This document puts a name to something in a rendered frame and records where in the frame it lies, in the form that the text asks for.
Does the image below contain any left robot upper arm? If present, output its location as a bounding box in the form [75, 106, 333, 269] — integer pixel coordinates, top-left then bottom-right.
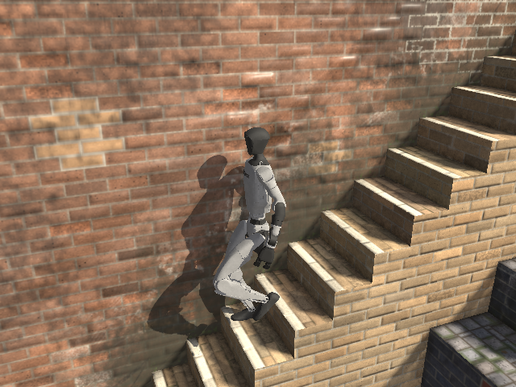
[256, 166, 286, 212]

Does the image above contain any robot left hand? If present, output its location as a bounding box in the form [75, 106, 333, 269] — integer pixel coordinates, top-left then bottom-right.
[254, 246, 274, 269]

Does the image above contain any robot right thigh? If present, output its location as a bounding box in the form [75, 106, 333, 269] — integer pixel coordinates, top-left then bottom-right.
[225, 220, 249, 281]

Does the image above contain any left robot forearm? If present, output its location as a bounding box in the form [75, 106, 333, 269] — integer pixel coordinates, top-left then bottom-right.
[264, 202, 285, 249]

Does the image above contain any robot left shin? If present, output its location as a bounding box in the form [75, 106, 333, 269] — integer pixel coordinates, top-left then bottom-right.
[215, 278, 268, 304]

